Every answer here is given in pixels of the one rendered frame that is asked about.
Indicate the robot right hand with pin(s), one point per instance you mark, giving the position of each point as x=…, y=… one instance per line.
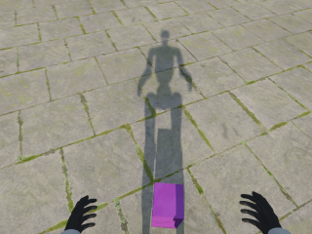
x=264, y=213

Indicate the carton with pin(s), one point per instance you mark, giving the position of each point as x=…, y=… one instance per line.
x=168, y=205

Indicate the robot left hand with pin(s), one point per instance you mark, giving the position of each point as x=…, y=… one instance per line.
x=77, y=218

